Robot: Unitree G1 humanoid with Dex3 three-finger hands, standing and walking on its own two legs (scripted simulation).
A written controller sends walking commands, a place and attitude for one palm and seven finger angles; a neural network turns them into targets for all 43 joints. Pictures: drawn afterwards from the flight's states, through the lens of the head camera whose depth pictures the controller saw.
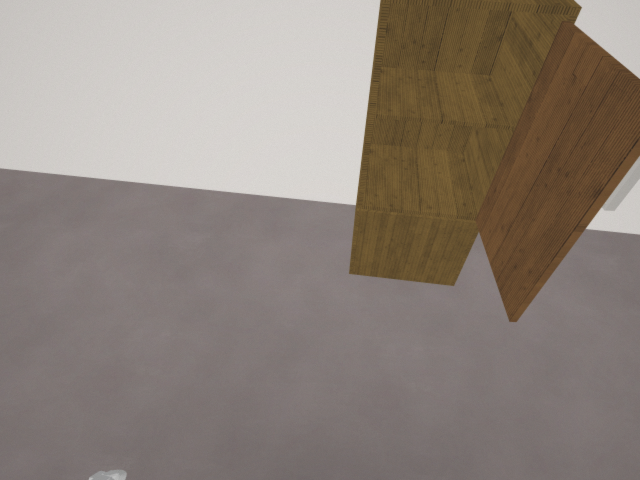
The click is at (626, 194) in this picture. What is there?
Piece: cupboard door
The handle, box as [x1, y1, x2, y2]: [601, 156, 639, 210]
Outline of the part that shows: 639,156 601,207 604,210 614,210 639,178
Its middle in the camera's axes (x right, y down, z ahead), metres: +0.55 -0.11 +0.72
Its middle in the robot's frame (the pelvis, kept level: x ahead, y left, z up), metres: +0.64 -0.51 +0.04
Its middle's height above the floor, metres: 0.81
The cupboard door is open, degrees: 95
